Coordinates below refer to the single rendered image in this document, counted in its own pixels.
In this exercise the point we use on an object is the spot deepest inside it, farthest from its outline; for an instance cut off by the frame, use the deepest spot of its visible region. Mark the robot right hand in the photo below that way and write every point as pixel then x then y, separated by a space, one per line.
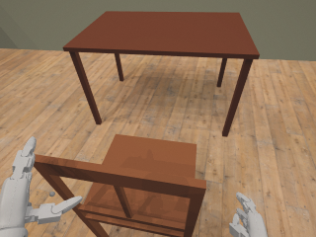
pixel 253 222

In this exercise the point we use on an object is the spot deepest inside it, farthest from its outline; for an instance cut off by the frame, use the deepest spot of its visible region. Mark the chair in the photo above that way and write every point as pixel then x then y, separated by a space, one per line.
pixel 144 184

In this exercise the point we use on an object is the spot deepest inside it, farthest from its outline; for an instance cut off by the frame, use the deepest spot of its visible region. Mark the left robot forearm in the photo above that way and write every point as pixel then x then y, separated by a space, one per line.
pixel 16 231

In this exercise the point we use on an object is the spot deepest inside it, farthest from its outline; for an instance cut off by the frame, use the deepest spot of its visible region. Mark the table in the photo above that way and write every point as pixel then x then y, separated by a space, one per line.
pixel 189 34

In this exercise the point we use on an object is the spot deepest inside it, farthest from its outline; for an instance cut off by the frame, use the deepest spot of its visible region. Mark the robot left hand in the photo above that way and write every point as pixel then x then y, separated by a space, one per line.
pixel 15 194

